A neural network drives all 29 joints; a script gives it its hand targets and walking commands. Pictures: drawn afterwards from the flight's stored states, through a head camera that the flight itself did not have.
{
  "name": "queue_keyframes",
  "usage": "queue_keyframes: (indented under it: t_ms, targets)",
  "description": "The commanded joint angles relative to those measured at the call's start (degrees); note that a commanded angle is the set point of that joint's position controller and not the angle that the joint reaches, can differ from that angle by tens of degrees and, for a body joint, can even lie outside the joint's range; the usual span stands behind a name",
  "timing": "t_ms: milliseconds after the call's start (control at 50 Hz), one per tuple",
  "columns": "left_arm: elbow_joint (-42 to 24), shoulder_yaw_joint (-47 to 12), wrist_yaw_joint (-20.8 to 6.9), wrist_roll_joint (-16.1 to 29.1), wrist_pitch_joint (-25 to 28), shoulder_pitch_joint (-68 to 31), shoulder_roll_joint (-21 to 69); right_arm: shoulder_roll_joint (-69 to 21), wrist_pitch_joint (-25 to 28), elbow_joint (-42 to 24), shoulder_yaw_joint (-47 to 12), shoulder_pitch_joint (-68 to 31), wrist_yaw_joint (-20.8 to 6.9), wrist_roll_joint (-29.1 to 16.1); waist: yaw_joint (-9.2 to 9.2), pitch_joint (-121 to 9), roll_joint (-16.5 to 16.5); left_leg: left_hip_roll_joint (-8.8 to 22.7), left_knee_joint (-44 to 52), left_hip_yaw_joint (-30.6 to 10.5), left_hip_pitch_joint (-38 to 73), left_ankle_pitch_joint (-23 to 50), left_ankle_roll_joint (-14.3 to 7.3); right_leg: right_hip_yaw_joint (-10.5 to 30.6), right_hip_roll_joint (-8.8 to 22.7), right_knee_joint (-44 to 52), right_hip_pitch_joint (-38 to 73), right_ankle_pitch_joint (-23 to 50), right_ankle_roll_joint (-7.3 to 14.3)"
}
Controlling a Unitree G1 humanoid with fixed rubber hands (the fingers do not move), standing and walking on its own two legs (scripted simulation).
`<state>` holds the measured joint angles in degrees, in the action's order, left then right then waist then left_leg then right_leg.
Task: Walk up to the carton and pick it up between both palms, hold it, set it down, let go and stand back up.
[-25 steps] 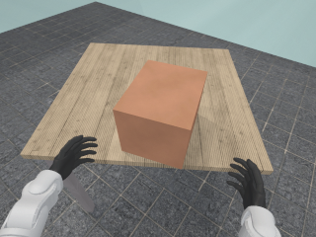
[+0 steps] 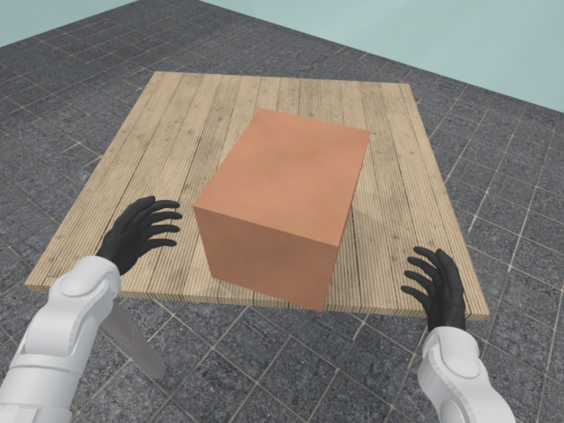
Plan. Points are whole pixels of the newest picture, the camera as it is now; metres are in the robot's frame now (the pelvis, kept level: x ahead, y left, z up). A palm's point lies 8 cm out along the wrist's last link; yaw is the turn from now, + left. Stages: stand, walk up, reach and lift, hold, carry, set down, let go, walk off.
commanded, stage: reach and lift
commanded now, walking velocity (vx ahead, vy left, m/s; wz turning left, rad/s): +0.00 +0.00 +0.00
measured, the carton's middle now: (289, 205) +0.47 +0.02 +0.02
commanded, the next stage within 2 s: none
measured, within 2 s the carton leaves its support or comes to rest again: neither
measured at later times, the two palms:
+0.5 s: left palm (106, 194) +0.37 +0.26 +0.15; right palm (443, 256) +0.31 -0.18 +0.11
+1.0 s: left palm (130, 141) +0.43 +0.23 +0.18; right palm (447, 218) +0.36 -0.19 +0.13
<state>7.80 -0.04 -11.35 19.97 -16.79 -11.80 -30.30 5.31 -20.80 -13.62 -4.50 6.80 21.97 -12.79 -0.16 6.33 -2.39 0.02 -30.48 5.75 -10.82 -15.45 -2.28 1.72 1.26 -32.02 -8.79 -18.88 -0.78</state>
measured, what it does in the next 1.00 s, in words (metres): stands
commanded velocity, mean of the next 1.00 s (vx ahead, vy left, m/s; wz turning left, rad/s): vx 0.00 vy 0.00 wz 0.00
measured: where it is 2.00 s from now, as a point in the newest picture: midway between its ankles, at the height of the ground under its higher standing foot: outside the picture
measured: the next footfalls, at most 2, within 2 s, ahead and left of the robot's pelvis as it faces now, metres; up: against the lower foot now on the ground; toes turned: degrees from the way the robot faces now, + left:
none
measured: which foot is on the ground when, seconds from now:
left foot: down 0.00-1.00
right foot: down 0.00-1.00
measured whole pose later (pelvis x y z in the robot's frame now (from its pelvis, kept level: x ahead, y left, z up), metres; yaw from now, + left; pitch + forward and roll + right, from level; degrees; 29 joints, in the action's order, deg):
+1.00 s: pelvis -0.02 +0.01 +0.00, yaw +0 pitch -4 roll +0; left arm 64.6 -5.0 -9.0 21.5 -9.7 -59.3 -29.6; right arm 5.3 -15.4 39.1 8.1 -39.9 18.6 -11.9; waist 4.7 3.1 -3.7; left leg 0.0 -30.3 5.7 -13.0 -13.8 -2.3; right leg 1.7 1.3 -30.4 -10.2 -16.5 -0.9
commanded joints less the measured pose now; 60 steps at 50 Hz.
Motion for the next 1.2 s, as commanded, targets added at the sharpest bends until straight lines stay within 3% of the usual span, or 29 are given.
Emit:
queue_keyframes:
  t_ms: [0, 80, 340, 520, 660, 960, 1100, 1180]
  targets:
    - [-1.38, 11.26, -0.85, -0.82, -0.65, -18.23, -12.95, 2.65, 1.03, -4.66, 3.40, -21.47, 0.73, -0.86, 1.92, -18.58, 4.20, 1.52, 8.22, -4.68, 9.77, 14.15, -0.35, 1.03, 2.10, 11.12, 4.05, 30.73, 0.32]
    - [-1.35, 10.67, -0.69, -1.46, -1.90, -22.12, -12.27, 2.96, 0.67, -2.05, 5.23, -26.54, 0.84, -1.62, 3.42, -20.42, 4.52, 1.31, 8.19, -4.66, 10.19, 17.35, 0.28, 0.63, 1.44, 10.87, 6.04, 34.39, 0.45]
    - [10.01, 4.59, 0.06, -0.34, -3.09, -40.74, -10.34, 4.78, -2.10, 9.42, 11.10, -45.71, -0.25, -0.51, 7.86, -21.53, 5.92, 1.38, 8.85, -5.04, 6.87, 12.11, 0.03, -0.89, -0.06, 11.91, 4.36, 24.52, 1.46]
    - [21.50, -1.39, 0.79, 1.47, -0.65, -52.80, -8.54, 5.82, -0.96, 19.67, 14.83, -58.84, -1.73, 1.20, 11.16, -24.57, 5.55, 1.89, 7.32, -6.07, 7.08, 10.10, 0.51, -2.15, -0.89, 12.18, 0.34, 21.48, 2.02]
    - [27.41, -5.55, 1.42, 2.28, 1.88, -59.41, -7.29, 5.82, 1.62, 26.91, 15.68, -65.84, -2.67, 1.73, 13.19, -29.08, 6.07, 2.08, 5.11, -6.60, 10.45, 15.17, 1.53, -3.13, -1.65, 12.07, -2.25, 24.39, 2.11]
    - [54.28, -12.67, 3.14, 4.51, 10.99, -77.00, -5.73, 7.21, 8.86, 46.48, 15.41, -83.18, -4.43, 2.25, 14.82, -32.78, 6.41, 1.56, 3.46, -6.80, 7.00, 13.67, 1.87, -3.97, -1.74, 10.55, -9.55, 24.21, 1.89]
    - [63.39, -15.59, 3.49, 5.48, 14.35, -82.92, -3.93, 7.81, 11.99, 54.91, 14.40, -89.82, -5.15, 2.21, 15.46, -35.00, 6.27, 1.64, 2.28, -7.26, 5.55, 15.28, 2.26, -4.76, -2.13, 9.96, -12.61, 24.20, 1.73]
    - [65.38, -16.20, 3.63, 4.97, 15.47, -84.59, -3.18, 8.24, 13.90, 58.56, 14.46, -91.93, -5.01, 2.03, 16.13, -38.67, 7.20, 1.61, 1.23, -7.31, 7.13, 19.33, 3.03, -5.30, -2.41, 10.08, -12.96, 26.99, 1.60]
